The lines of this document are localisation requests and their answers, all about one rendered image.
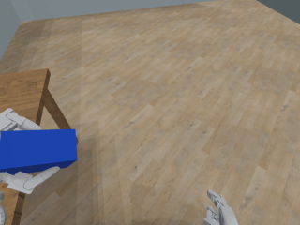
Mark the table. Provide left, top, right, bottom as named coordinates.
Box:
left=0, top=68, right=78, bottom=225

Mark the robot right hand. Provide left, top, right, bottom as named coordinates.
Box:
left=203, top=189, right=239, bottom=225

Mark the robot left hand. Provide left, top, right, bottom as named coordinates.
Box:
left=0, top=108, right=60, bottom=195

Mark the sponge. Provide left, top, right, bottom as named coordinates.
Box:
left=0, top=128, right=78, bottom=175

